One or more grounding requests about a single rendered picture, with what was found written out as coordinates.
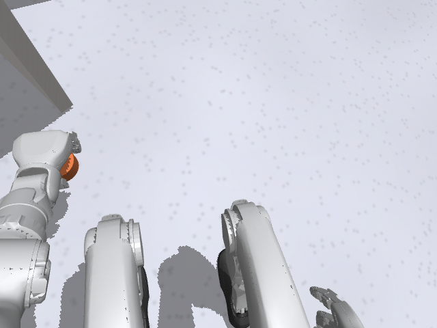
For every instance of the left robot hand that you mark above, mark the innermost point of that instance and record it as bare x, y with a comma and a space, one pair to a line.
49, 147

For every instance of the right robot hand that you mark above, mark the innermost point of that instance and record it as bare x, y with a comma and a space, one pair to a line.
343, 316

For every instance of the right robot foot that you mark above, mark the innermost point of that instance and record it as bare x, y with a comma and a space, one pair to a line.
237, 320

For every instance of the tin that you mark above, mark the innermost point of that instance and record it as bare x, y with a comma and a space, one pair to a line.
70, 168

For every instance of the left robot arm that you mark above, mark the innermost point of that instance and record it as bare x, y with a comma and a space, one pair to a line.
24, 265

